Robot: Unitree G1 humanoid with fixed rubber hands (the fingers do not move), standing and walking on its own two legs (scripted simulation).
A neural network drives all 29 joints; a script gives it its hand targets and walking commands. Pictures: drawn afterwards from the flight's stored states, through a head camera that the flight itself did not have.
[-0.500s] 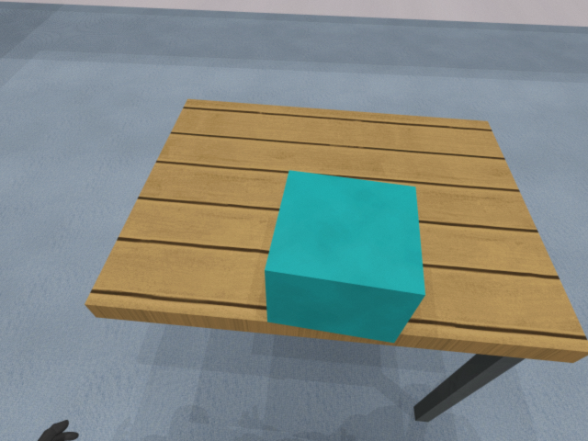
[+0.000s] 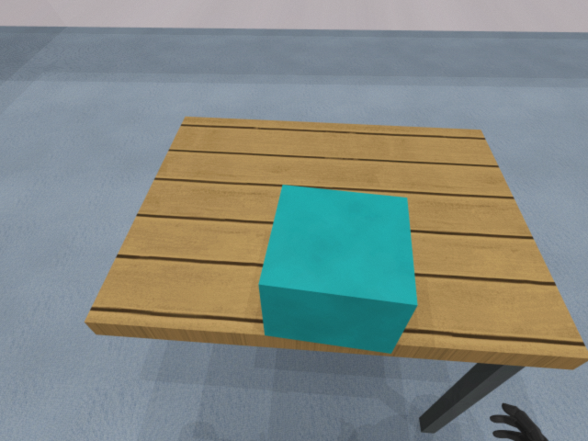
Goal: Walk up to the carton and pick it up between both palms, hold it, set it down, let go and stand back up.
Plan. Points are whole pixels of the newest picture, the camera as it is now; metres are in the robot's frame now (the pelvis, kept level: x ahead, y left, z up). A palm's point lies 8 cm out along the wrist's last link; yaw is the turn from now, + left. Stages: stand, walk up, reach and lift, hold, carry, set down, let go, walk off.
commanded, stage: walk up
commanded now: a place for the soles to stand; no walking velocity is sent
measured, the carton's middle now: (335, 266) +0.38 -0.06 -0.01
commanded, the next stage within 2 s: reach and lift in 0.76 s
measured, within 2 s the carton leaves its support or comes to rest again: neither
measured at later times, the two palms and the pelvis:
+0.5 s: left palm out of the picture +0.12 +0.31 -0.09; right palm out of the picture +0.08 -0.33 -0.10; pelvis +0.01 +0.00 +0.00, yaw -2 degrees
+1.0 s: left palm (103, 408) +0.19 +0.28 -0.08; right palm out of the picture +0.16 -0.30 -0.09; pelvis -0.01 +0.00 -0.02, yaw +0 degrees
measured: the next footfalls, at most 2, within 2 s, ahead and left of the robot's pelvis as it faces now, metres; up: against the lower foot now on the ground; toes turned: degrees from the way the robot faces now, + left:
none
